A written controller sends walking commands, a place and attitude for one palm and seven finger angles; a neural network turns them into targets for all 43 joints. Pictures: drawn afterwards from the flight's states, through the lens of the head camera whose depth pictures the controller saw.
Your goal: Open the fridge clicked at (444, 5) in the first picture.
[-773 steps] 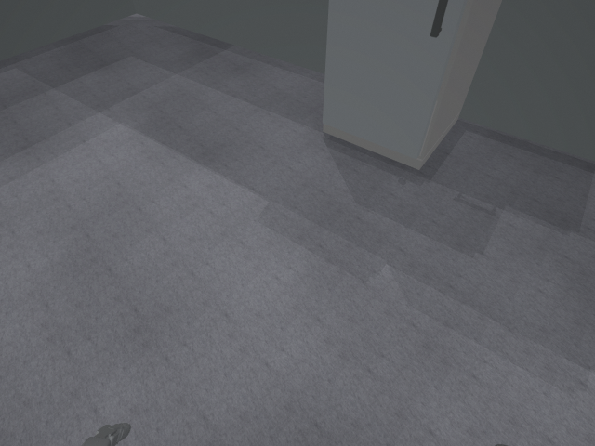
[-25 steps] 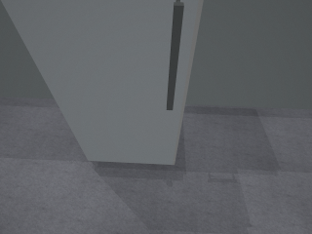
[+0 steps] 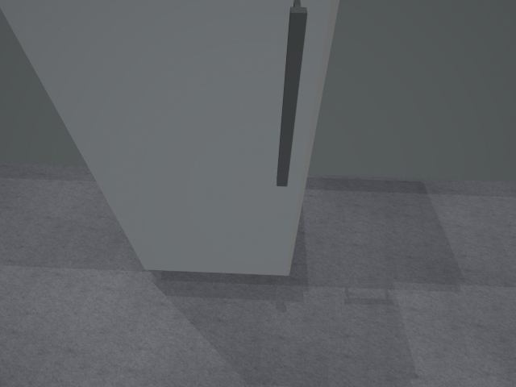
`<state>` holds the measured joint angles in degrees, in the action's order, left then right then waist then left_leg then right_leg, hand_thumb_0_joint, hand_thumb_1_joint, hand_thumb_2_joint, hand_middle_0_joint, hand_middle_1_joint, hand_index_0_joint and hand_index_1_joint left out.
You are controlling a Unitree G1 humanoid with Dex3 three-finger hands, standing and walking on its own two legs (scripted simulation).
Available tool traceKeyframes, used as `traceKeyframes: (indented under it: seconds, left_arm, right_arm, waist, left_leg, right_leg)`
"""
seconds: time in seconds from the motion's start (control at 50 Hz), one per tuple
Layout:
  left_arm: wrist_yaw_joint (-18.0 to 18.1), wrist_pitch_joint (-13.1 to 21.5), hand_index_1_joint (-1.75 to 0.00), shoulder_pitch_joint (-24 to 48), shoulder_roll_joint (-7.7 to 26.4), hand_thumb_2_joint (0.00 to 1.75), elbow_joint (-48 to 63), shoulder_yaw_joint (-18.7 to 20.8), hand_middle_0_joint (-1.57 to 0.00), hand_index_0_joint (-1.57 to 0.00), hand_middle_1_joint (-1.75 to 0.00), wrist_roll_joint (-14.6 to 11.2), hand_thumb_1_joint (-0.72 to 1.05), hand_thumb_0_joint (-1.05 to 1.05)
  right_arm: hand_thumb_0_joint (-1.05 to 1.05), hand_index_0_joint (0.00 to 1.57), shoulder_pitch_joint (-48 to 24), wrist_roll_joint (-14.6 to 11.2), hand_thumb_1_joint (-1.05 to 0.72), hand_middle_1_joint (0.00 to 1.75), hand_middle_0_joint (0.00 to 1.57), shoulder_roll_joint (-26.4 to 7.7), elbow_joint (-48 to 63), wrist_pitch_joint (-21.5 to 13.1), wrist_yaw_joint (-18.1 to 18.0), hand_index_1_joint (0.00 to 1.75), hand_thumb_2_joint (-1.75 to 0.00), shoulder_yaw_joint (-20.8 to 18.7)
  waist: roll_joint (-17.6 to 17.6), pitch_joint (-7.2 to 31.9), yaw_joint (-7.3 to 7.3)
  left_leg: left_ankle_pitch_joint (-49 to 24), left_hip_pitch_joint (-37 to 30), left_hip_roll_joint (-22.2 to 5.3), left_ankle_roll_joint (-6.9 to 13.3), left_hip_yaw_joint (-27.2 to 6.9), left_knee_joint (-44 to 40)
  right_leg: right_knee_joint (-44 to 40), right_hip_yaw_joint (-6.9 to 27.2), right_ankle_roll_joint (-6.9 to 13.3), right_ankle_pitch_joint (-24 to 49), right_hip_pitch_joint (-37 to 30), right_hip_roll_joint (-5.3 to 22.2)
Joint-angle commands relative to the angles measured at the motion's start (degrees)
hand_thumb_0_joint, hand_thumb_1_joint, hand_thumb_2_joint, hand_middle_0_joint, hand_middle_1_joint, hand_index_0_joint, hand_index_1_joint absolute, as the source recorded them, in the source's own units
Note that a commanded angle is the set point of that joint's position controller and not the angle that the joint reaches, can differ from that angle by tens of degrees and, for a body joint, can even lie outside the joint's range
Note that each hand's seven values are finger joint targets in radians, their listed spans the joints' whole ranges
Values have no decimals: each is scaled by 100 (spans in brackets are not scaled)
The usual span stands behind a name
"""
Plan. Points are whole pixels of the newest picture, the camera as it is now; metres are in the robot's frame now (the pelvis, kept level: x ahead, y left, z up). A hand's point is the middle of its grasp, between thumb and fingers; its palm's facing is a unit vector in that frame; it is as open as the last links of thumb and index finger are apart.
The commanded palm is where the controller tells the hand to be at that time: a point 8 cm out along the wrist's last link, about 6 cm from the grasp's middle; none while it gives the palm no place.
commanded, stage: look again from close up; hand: right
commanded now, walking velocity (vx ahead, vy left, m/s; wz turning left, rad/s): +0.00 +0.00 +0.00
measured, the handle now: (288, 109) +0.61 -0.02 +0.11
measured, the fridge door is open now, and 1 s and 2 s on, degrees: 0 0 0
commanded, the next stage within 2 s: shuffle to correct the standing spot in 0.10 s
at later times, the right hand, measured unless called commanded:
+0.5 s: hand out of the picture -0.02 -0.13 -0.18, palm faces +0.04 +0.99 -0.15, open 7.4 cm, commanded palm none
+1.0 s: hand out of the picture +0.10 -0.09 -0.19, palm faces +0.07 +0.99 -0.11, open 7.4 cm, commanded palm none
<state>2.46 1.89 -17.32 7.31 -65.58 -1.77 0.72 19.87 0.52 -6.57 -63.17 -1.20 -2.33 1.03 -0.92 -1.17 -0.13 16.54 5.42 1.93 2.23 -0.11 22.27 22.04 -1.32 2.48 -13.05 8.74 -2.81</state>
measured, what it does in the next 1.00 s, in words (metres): walks ahead: right foot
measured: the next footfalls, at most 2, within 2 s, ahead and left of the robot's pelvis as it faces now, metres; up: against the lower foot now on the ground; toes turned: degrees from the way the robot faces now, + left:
right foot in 0.86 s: +0.22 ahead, -0.02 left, +0.00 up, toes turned -7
left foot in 1.28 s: +0.26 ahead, +0.30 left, +0.00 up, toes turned +4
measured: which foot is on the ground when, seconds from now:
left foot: down 0.00-0.86, up 0.88-1.00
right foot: down 0.00-0.54, up 0.56-0.84, down 0.86-1.00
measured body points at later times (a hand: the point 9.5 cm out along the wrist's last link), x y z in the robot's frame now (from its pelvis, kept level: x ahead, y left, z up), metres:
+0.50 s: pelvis +0.03 +0.03 -0.01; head +0.05 +0.03 +0.44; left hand -0.01 +0.24 -0.17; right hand -0.02 -0.18 -0.17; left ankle -0.05 +0.09 -0.74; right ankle -0.01 -0.09 -0.74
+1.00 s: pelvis +0.15 +0.06 -0.01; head +0.16 +0.03 +0.44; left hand +0.21 +0.30 -0.15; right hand +0.10 -0.14 -0.18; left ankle +0.08 +0.19 -0.63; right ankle +0.18 -0.02 -0.74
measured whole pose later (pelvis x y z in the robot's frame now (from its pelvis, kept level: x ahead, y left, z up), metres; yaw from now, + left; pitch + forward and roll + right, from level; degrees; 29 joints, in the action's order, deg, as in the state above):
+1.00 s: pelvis +0.15 +0.06 -0.01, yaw +1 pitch -1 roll +1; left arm 3.9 3.0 -11.6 7.4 -58.4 1.6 1.1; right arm 23.1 2.5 -7.9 -60.2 1.6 -0.7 -3.2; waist -2.8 -2.9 -1.1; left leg 20.2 26.7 1.0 0.2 0.2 74.0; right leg 32.9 -7.6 3.3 -14.9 17.1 2.1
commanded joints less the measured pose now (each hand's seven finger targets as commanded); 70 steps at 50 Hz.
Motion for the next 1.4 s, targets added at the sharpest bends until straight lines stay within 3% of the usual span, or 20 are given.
traceKeyframes:
  seconds: [0.0, 0.18, 0.36, 0.44, 0.5, 0.54, 0.62, 0.76, 0.8, 0.82, 0.84, 0.86, 0.92, 1.0, 1.14, 1.2, 1.22, 1.26, 1.28, 1.38]
  left_arm:
    - [40, 53, -30, -425, 509, 90, 98, 80, -20, -20, -30, -25, 90, 0]
    - [49, 53, -30, -424, 507, 90, 80, 80, -20, -20, -30, -27, 90, 0]
    - [45, -58, -30, -505, 718, 90, 116, 275, -20, -20, -30, 41, 90, 0]
    - [89, -3, -30, -608, 774, 90, 185, 342, -20, -20, -30, 36, 90, 0]
    - [101, 63, -30, -349, 515, 90, 323, 304, -20, -20, -30, 3, 90, 0]
    - [95, 65, -30, 185, 328, 90, 528, 288, -20, -20, -30, 33, 90, 0]
    - [-15, 18, -30, 569, 296, 90, 592, 346, -20, -20, -30, 22, 90, 0]
    - [34, -6, -30, 181, 262, 90, 620, 363, -20, -20, -30, -12, 90, 0]
    - [170, 20, -30, -958, 546, 90, 317, 444, -20, -20, -30, 4, 90, 0]
    - [225, 34, -30, -1577, 981, 90, 223, 570, -20, -20, -30, 98, 90, 0]
    - [226, 18, -30, -1624, 1323, 90, 307, 576, -20, -20, -30, 52, 90, 0]
    - [152, -39, -30, -916, 1303, 90, 527, 532, -20, -20, -30, -27, 90, 0]
    - [128, 120, -30, 299, 655, 90, 815, 359, -20, -20, -30, 34, 90, 0]
    - [54, 116, -30, 394, 796, 90, 914, 472, -20, -20, -30, 92, 90, 0]
    - [-5, -110, -30, -151, 1209, 90, 897, 681, -20, -20, -30, 164, 90, 0]
    - [-22, -158, -30, -7, 1227, 90, 983, 699, -20, -20, -30, 145, 90, 0]
    - [-53, -148, -30, -80, 1062, 90, 969, 674, -20, -20, -30, 117, 90, 0]
    - [-93, -148, -30, -390, 281, 90, 1126, 512, -20, -20, -30, -15, 90, 0]
    - [-39, -220, -30, -397, 370, 90, 1154, 516, -20, -20, -30, -40, 90, 0]
    - [-70, -378, -30, 92, 657, 90, 1092, 589, -20, -20, -30, -7, 90, 0]
  right_arm:
    - [0, 20, 597, -13, -90, 30, 20, -463, 52, -74, -39, 30, -90, -80]
    - [0, 20, 651, -15, -90, 30, 20, -456, 36, -85, -52, 30, -90, -77]
    - [0, 20, 786, 99, -90, 30, 20, -322, 69, 41, 121, 30, -90, -200]
    - [0, 20, 924, 125, -90, 30, 20, -270, 98, 5, 156, 30, -90, -254]
    - [0, 20, 1453, 116, -90, 30, 20, -451, -42, -46, 109, 30, -90, -350]
    - [0, 20, 2041, 101, -90, 30, 20, -618, -243, -55, -3, 30, -90, -400]
    - [0, 20, 1945, 111, -90, 30, 20, -443, -208, -116, -101, 30, -90, -321]
    - [0, 20, 1295, 115, -90, 30, 20, -643, -13, -168, -58, 30, -90, -326]
    - [0, 20, 1072, 53, -90, 30, 20, -679, 49, -126, -32, 30, -90, -348]
    - [0, 20, 1075, -35, -90, 30, 20, -435, 132, -97, 2, 30, -90, -325]
    - [0, 20, 1204, -88, -90, 30, 20, -308, 352, -103, -10, 30, -90, -327]
    - [0, 20, 1224, 39, -90, 30, 20, -591, 388, 7, -32, 30, -90, -420]
    - [0, 20, 1040, 240, -90, 30, 20, -193, 486, 171, 183, 30, -90, -453]
    - [0, 20, 1183, 167, -90, 30, 20, -86, 491, 372, 268, 30, -90, -463]
    - [0, 20, -282, 139, -90, 30, 20, -439, 1015, 339, 283, 30, -90, -488]
    - [0, 20, 16, 102, -90, 30, 20, -529, 938, 173, 260, 30, -90, -501]
    - [0, 20, 244, 111, -90, 30, 20, -712, 849, 64, 232, 30, -90, -514]
    - [0, 20, 295, 143, -90, 30, 20, -1592, 778, -63, 83, 30, -90, -618]
    - [0, 20, 260, 115, -90, 30, 20, -1610, 857, -16, 68, 30, -90, -574]
    - [0, 20, -133, 114, -90, 30, 20, -1336, 840, 65, -50, 30, -90, -596]
  waist:
    - [92, -328, -24]
    - [59, -247, -24]
    - [407, -916, 3]
    - [451, -680, -51]
    - [-561, -309, -281]
    - [-1259, -573, -505]
    - [-177, -553, -361]
    - [-568, -209, 272]
    - [-611, 311, 817]
    - [215, 806, 1011]
    - [964, 1102, 782]
    - [230, 665, 434]
    - [704, -1066, -216]
    - [817, -404, -336]
    - [1299, -222, 218]
    - [1375, 193, -1]
    - [986, 330, -96]
    - [-1403, 881, -33]
    - [-1278, 1067, -122]
    - [-1358, 357, -237]
  left_leg:
    - [-1155, 419, -740, 45, -554, -360]
    - [-1356, 349, -742, 56, -579, -344]
    - [633, 1164, -348, 145, -207, 459]
    - [339, 1154, -330, 136, -163, 674]
    - [-858, -423, -867, 269, -1057, -50]
    - [-4478, -1332, -1739, 548, -1869, -247]
    - [-5770, -1521, -1476, 696, -1075, -26]
    - [-6933, -359, -779, 290, -357, 448]
    - [-6247, 399, -619, -27, -296, 2113]
    - [-3081, 1601, -146, -206, -7, 4185]
    - [1492, 2526, 319, -309, -189, 6094]
    - [1424, 2399, -45, -76, -715, 6327]
    - [310, 2555, -512, -226, -458, 5619]
    - [-250, 1931, -572, -410, 5, 4447]
    - [158, 1961, -561, -635, 530, 2162]
    - [-243, 1034, -366, -543, 625, 858]
    - [-837, 600, -406, -529, 521, 157]
    - [-4608, -397, -2219, -85, -992, 254]
    - [-5543, -270, -2557, 338, -1001, 332]
    - [-5578, -161, -2388, 741, -829, 380]
  right_leg:
    - [-301, 645, 55, 1334, -48, 809]
    - [-240, 620, 52, 1435, -99, 814]
    - [-755, 1422, 458, -1641, 531, 1388]
    - [-449, 1619, 703, -818, 427, 1619]
    - [1084, 280, 270, 36, 1513, 786]
    - [3069, -418, -24, -1862, 2901, 295]
    - [3993, -419, -21, -1617, 3292, 497]
    - [1951, -1090, 99, -347, 1155, -2]
    - [949, -551, 383, 854, -524, 375]
    - [778, 1301, 1122, 2584, -1616, 1973]
    - [23, 3361, 1981, 3882, -1679, 3457]
    - [-478, 3359, 1996, 2228, -618, 3553]
    - [-1227, 1852, 1062, 55, 1757, 2514]
    - [-876, 174, 589, 463, 1905, 1757]
    - [-460, 396, 547, 1296, 778, 1882]
    - [435, 233, 224, 1686, 581, 1604]
    - [922, 23, -49, 1430, 603, 1230]
    - [2072, -393, -489, -1816, 1653, 450]
    - [2565, -20, -422, -2320, 1457, 480]
    - [4277, 200, -533, -1748, 2275, 427]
